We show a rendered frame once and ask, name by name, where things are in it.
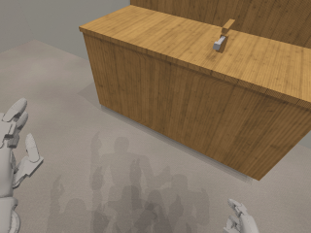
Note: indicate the robot left forearm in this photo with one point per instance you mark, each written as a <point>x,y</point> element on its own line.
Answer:
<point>10,221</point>

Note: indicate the counter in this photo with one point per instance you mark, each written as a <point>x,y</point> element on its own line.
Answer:
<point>245,105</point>

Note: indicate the robot left hand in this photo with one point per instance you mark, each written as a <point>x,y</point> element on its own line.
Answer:
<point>11,124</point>

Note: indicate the robot right hand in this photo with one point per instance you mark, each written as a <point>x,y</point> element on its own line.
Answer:
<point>245,223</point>

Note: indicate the tap lever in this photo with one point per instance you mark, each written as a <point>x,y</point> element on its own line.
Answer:
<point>217,45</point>

